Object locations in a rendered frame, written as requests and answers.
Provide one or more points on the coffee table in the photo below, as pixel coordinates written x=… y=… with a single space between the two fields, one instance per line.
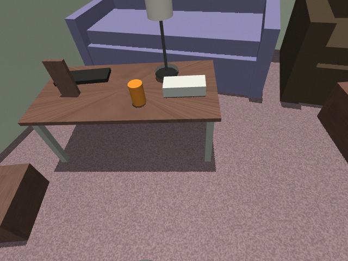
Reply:
x=110 y=102

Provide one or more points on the armchair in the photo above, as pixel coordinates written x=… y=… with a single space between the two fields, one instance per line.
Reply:
x=314 y=52

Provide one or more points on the desk lamp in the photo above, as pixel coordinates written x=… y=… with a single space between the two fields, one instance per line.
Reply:
x=159 y=10

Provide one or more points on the sofa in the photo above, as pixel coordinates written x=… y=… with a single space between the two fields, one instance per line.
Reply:
x=240 y=37

